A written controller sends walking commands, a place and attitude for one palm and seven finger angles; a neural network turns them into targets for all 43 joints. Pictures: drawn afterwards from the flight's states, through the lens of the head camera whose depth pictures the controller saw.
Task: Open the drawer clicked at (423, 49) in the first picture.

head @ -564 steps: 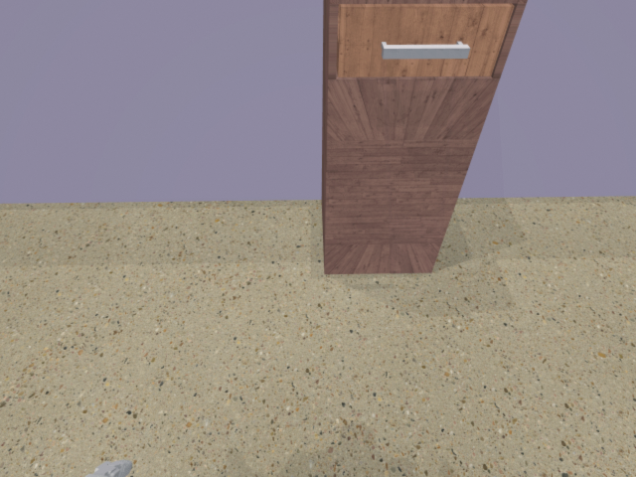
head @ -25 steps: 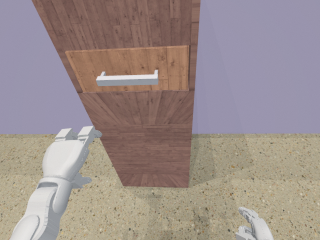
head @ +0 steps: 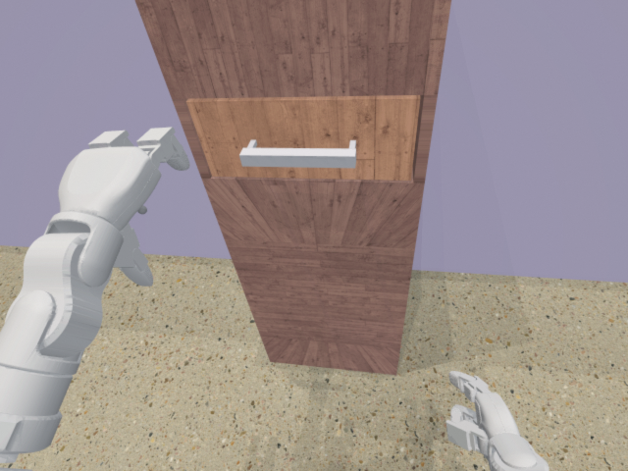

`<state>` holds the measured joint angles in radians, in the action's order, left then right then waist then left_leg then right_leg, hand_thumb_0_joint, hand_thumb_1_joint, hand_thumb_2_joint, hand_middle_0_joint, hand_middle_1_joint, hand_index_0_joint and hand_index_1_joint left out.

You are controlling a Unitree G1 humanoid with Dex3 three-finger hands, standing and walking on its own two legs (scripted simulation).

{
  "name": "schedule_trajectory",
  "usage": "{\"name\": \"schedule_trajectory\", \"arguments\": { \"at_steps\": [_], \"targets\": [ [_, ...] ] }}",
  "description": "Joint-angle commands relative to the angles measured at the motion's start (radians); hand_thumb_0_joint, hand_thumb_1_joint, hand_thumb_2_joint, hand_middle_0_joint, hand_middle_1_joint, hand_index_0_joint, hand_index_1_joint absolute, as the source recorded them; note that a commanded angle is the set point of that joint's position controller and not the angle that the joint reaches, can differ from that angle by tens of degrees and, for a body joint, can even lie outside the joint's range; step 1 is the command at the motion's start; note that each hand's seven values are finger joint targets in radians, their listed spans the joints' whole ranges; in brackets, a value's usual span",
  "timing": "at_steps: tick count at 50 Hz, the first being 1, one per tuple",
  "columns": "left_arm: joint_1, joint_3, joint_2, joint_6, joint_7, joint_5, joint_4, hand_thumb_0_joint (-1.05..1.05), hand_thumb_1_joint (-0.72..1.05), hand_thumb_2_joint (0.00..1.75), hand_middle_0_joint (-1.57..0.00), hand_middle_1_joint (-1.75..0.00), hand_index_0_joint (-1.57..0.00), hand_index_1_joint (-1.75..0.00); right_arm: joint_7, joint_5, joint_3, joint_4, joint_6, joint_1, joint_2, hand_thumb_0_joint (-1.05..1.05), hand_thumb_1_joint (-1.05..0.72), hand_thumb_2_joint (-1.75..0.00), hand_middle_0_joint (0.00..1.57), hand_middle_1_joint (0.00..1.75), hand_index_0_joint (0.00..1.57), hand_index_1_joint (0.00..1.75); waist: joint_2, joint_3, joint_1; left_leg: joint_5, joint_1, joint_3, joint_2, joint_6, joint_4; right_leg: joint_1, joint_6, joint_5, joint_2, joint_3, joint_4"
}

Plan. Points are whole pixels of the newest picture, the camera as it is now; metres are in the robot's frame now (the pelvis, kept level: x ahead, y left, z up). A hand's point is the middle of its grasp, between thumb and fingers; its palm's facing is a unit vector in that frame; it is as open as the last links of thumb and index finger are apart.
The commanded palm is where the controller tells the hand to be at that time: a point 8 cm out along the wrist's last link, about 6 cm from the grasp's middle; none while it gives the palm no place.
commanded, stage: raise the hand with hooked fingers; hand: left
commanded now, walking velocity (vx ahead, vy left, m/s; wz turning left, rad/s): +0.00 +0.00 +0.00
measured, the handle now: (299, 151) +0.58 +0.13 +0.12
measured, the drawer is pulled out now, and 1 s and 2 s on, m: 0.00 0.00 0.00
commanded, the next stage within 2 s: move the hooked fingers above the handle in 0.56 s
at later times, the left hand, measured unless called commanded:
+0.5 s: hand (142, 205) +0.30 +0.23 +0.23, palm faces +0.24 -0.04 -0.97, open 13.8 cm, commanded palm +0.26 +0.23 +0.27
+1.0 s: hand (177, 187) +0.35 +0.22 +0.22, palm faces +0.17 -0.03 -0.99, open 13.8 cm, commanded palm +0.31 +0.20 +0.26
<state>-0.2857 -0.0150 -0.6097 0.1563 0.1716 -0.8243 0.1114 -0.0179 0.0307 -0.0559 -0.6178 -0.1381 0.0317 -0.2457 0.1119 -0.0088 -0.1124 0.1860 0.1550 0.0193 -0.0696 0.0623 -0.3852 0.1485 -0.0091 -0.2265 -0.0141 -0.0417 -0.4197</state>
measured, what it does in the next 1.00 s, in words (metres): stands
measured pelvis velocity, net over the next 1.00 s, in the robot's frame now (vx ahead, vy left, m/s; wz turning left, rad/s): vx -0.01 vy -0.03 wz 0.01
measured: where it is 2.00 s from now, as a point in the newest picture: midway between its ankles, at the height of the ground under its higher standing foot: outside the picture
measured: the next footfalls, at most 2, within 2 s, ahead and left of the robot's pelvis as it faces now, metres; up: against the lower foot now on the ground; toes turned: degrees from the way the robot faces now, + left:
none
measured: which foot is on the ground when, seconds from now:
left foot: down 0.00-1.00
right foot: down 0.00-1.00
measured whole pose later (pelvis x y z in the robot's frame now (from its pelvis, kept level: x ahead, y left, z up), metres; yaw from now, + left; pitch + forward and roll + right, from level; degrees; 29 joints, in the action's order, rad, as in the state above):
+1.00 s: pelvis -0.01 -0.03 +0.00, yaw +1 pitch +0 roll +1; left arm -0.52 -0.05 -0.59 0.15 0.17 -0.83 -0.15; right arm -0.01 0.05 -0.03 -0.65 -0.11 0.09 -0.29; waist 0.11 0.00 -0.09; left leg 0.17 0.24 0.00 -0.04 0.02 -0.42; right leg 0.23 -0.05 -0.22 0.01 -0.07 -0.46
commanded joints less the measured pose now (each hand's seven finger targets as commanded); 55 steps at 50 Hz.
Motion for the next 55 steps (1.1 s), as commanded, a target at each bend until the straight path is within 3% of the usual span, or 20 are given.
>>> {"name": "schedule_trajectory", "arguments": {
  "at_steps": [1, 3, 7, 10, 13, 16, 17, 21, 24, 28, 31, 33, 36, 37, 40, 42, 45, 48, 51, 55],
  "targets": [
    [-0.421, 0.15, -0.243, 0.01, 0.016, 0.005, 0.149, 0.0, -0.5, 0.3, -0.3, -1.2, -0.3, -1.2, 0.003, 0.005, 0.041, 0.158, 0.051, -0.152, -0.121, 0.0, -0.9, -0.9, 0.2, 0.3, 0.2, 0.3, -0.043, 0.253, 0.024, -0.259, -0.074, -0.061, 0.056, -0.051, 0.033, -0.065, -0.031, 0.17, 0.019, 0.029, 0.036],
    [-0.472, 0.146, -0.266, 0.002, 0.045, 0.003, 0.13, 0.0, -0.5, 0.3, -0.3, -1.2, -0.3, -1.2, 0.003, 0.002, 0.043, 0.15, 0.054, -0.135, -0.126, 0.0, -0.9, -0.9, 0.2, 0.3, 0.2, 0.3, -0.057, 0.263, 0.027, -0.239, -0.069, -0.06, 0.052, -0.048, 0.036, -0.064, -0.029, 0.159, 0.012, 0.029, 0.037],
    [-0.324, 0.119, -0.214, -0.006, 0.105, 0.024, 0.062, 0.0, -0.5, 0.3, -0.3, -1.2, -0.3, -1.2, -0.003, 0.01, 0.043, 0.169, 0.053, -0.123, -0.13, 0.0, -0.9, -0.9, 0.2, 0.3, 0.2, 0.3, -0.119, 0.225, 0.021, -0.176, -0.022, -0.047, 0.053, -0.042, 0.04, -0.061, -0.026, 0.126, 0.006, 0.024, 0.037],
    [-0.323, 0.166, -0.257, -0.046, 0.11, 0.038, 0.144, 0.0, -0.5, 0.3, -0.3, -1.2, -0.3, -1.2, -0.005, 0.006, 0.049, 0.184, 0.057, -0.12, -0.135, 0.0, -0.9, -0.9, 0.2, 0.3, 0.2, 0.3, -0.107, 0.233, 0.013, -0.165, -0.016, -0.047, 0.054, -0.036, 0.04, -0.062, -0.026, 0.118, 0.005, 0.027, 0.032],
    [-0.366, 0.202, -0.284, -0.097, 0.077, 0.042, 0.219, 0.0, -0.5, 0.3, -0.3, -1.2, -0.3, -1.2, -0.005, 0.002, 0.05, 0.184, 0.074, -0.114, -0.127, 0.0, -0.9, -0.9, 0.2, 0.3, 0.2, 0.3, -0.056, 0.239, 0.012, -0.149, -0.022, -0.054, 0.054, -0.033, 0.039, -0.05, -0.028, 0.08, 0.009, 0.029, 0.034],
    [-0.425, 0.286, -0.359, -0.143, 0.011, 0.045, 0.283, 0.0, -0.5, 0.3, -0.3, -1.2, -0.3, -1.2, -0.003, -0.005, 0.057, 0.173, 0.098, -0.11, -0.127, 0.0, -0.9, -0.9, 0.2, 0.3, 0.2, 0.3, 0.013, 0.276, -0.004, -0.143, -0.034, -0.067, 0.054, -0.038, 0.036, -0.051, -0.032, 0.053, 0.017, 0.04, 0.032],
    [-0.439, 0.28, -0.348, -0.147, -0.01, 0.043, 0.262, 0.0, -0.5, 0.3, -0.3, -1.2, -0.3, -1.2, -0.002, -0.007, 0.057, 0.16, 0.102, -0.103, -0.122, 0.0, -0.9, -0.9, 0.2, 0.3, 0.2, 0.3, 0.029, 0.276, -0.002, -0.141, -0.03, -0.072, 0.053, -0.043, 0.04, -0.047, -0.035, 0.044, 0.014, 0.035, 0.03],
    [-0.41, 0.305, -0.334, -0.108, -0.058, 0.058, 0.122, 0.0, -0.5, 0.3, -0.3, -1.2, -0.3, -1.2, -0.003, 0.006, 0.066, 0.136, 0.098, -0.102, -0.131, 0.0, -0.9, -0.9, 0.2, 0.3, 0.2, 0.3, -0.023, 0.229, -0.01, -0.107, 0.011, -0.058, 0.056, -0.053, 0.047, -0.037, -0.036, 0.019, 0.014, 0.044, 0.046],
    [-0.367, 0.211, -0.255, -0.042, -0.044, 0.055, 0.019, 0.0, -0.5, 0.3, -0.3, -1.2, -0.3, -1.2, 0.0, 0.014, 0.06, 0.139, 0.084, -0.112, -0.135, 0.0, -0.9, -0.9, 0.2, 0.3, 0.2, 0.3, -0.082, 0.189, 0.002, -0.055, 0.051, -0.035, 0.052, -0.052, 0.051, -0.028, -0.026, -0.01, -0.002, 0.046, 0.051],
    [-0.326, 0.082, -0.17, 0.008, 0.029, 0.036, 0.081, 0.0, -0.5, 0.3, -0.3, -1.2, -0.3, -1.2, 0.001, 0.024, 0.056, 0.173, 0.078, -0.138, -0.137, 0.0, -0.9, -0.9, 0.2, 0.3, 0.2, 0.3, -0.105, 0.217, 0.022, -0.029, 0.035, -0.023, 0.048, -0.04, 0.037, -0.035, -0.017, -0.022, -0.011, 0.056, 0.047],
    [-0.329, 0.096, -0.205, -0.014, 0.064, 0.02, 0.17, 0.0, -0.5, 0.3, -0.3, -1.2, -0.3, -1.2, 0.009, 0.017, 0.052, 0.19, 0.087, -0.15, -0.133, 0.0, -0.9, -0.9, 0.2, 0.3, 0.2, 0.3, -0.131, 0.248, 0.029, -0.024, 0.027, -0.032, 0.044, -0.027, 0.019, -0.049, -0.013, -0.022, -0.011, 0.069, 0.044],
    [-0.338, 0.157, -0.271, -0.055, 0.064, 0.019, 0.193, 0.0, -0.5, 0.3, -0.3, -1.2, -0.3, -1.2, 0.019, 0.006, 0.046, 0.177, 0.093, -0.135, -0.129, 0.0, -0.9, -0.9, 0.2, 0.3, 0.2, 0.3, -0.133, 0.237, 0.025, -0.017, 0.032, -0.033, 0.042, -0.022, 0.019, -0.056, -0.011, -0.033, -0.018, 0.072, 0.048],
    [-0.5, 0.217, -0.33, -0.117, 0.025, 0.026, 0.186, 0.0, -0.5, 0.3, -0.3, -1.2, -0.3, -1.2, 0.034, 0.0, 0.044, 0.151, 0.107, -0.115, -0.127, 0.0, -0.9, -0.9, 0.2, 0.3, 0.2, 0.3, -0.105, 0.216, 0.036, -0.023, 0.015, -0.041, 0.04, -0.022, 0.012, -0.016, -0.01, -0.041, -0.003, 0.062, 0.069],
    [-0.54, 0.225, -0.333, -0.135, 0.004, 0.029, 0.172, 0.0, -0.5, 0.3, -0.3, -1.2, -0.3, -1.2, 0.035, -0.002, 0.042, 0.144, 0.115, -0.112, -0.121, 0.0, -0.9, -0.9, 0.2, 0.3, 0.2, 0.3, -0.065, 0.211, 0.032, -0.029, 0.017, -0.043, 0.035, -0.026, 0.017, -0.014, -0.015, -0.042, -0.005, 0.058, 0.07],
    [-0.567, 0.231, -0.309, -0.138, -0.052, 0.036, 0.024, 0.0, -0.5, 0.3, -0.3, -1.2, -0.3, -1.2, 0.037, 0.002, 0.048, 0.107, 0.11, -0.082, -0.116, 0.0, -0.9, -0.9, 0.2, 0.3, 0.2, 0.3, -0.037, 0.192, 0.032, -0.055, 0.02, -0.042, 0.037, -0.038, 0.024, 0.006, -0.023, -0.015, 0.005, 0.044, 0.073],
    [-0.571, 0.218, -0.289, -0.115, -0.072, 0.027, -0.063, 0.0, -0.5, 0.3, -0.3, -1.2, -0.3, -1.2, 0.032, 0.004, 0.051, 0.097, 0.105, -0.076, -0.118, 0.0, -0.9, -0.9, 0.2, 0.3, 0.2, 0.3, -0.061, 0.207, 0.027, -0.073, 0.041, -0.035, 0.036, -0.043, 0.02, -0.019, -0.025, 0.006, -0.003, 0.051, 0.07],
    [-0.553, 0.111, -0.197, -0.059, -0.061, 0.005, -0.098, 0.0, -0.5, 0.3, -0.3, -1.2, -0.3, -1.2, 0.018, 0.008, 0.054, 0.114, 0.086, -0.09, -0.127, 0.0, -0.9, -0.9, 0.2, 0.3, 0.2, 0.3, -0.055, 0.26, 0.027, -0.114, 0.043, -0.021, 0.034, -0.048, 0.015, -0.045, -0.026, 0.085, -0.013, 0.052, 0.044],
    [-0.536, -0.023, -0.092, -0.001, -0.009, -0.018, -0.115, 0.0, -0.5, 0.3, -0.3, -1.2, -0.3, -1.2, 0.01, 0.019, 0.054, 0.138, 0.069, -0.1, -0.132, 0.0, -0.9, -0.9, 0.2, 0.3, 0.2, 0.3, -0.09, 0.269, 0.05, -0.12, 0.045, -0.017, 0.035, -0.042, 0.006, -0.048, -0.024, 0.118, -0.019, 0.056, 0.035],
    [-0.554, -0.058, -0.085, 0.008, 0.038, -0.035, -0.054, 0.0, -0.5, 0.3, -0.3, -1.2, -0.3, -1.2, 0.012, 0.02, 0.056, 0.164, 0.063, -0.109, -0.138, 0.0, -0.9, -0.9, 0.2, 0.3, 0.2, 0.3, -0.139, 0.306, 0.062, -0.132, 0.032, -0.022, 0.03, -0.029, -0.005, -0.063, -0.019, 0.155, -0.016, 0.06, 0.025],
    [-0.623, 0.052, -0.202, -0.065, 0.031, -0.026, 0.035, 0.0, -0.5, 0.3, -0.3, -1.2, -0.3, -1.2, 0.024, 0.008, 0.052, 0.162, 0.067, -0.084, -0.131, 0.0, -0.9, -0.9, 0.2, 0.3, 0.2, 0.3, -0.131, 0.361, 0.043, -0.176, 0.015, -0.032, 0.021, -0.017, -0.008, -0.109, -0.017, 0.215, -0.017, 0.064, 0.007]
  ]
}}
